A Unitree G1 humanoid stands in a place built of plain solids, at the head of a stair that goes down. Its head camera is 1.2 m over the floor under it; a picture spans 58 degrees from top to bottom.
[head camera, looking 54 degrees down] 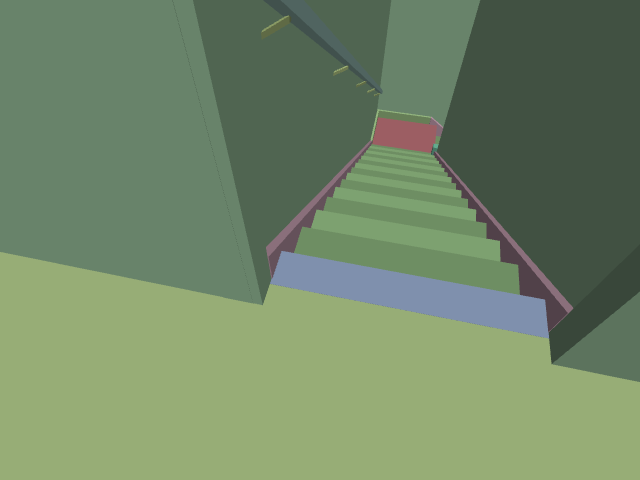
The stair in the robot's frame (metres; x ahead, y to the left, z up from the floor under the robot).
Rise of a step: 0.19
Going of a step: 0.26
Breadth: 0.85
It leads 12 degrees to the right of straight ahead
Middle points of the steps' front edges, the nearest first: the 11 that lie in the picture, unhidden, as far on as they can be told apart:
0.73 -0.29 0.00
0.99 -0.34 -0.19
1.24 -0.40 -0.39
1.49 -0.46 -0.58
1.75 -0.51 -0.77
2.00 -0.57 -0.96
2.25 -0.62 -1.16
2.50 -0.68 -1.35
2.76 -0.74 -1.54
3.01 -0.79 -1.73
3.26 -0.85 -1.92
